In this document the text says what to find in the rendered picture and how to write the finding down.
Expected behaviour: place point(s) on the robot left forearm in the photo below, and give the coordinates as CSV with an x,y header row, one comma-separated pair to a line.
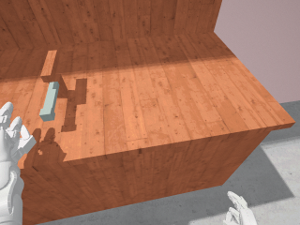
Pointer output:
x,y
11,188

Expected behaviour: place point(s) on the counter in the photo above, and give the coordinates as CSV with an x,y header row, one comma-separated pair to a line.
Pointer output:
x,y
151,102

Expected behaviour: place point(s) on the robot left hand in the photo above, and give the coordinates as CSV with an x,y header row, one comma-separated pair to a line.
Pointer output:
x,y
12,147

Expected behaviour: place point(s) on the tap lever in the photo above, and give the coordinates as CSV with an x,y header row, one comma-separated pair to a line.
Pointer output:
x,y
47,113

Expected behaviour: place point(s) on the robot right hand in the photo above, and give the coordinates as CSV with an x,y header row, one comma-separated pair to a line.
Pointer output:
x,y
245,216

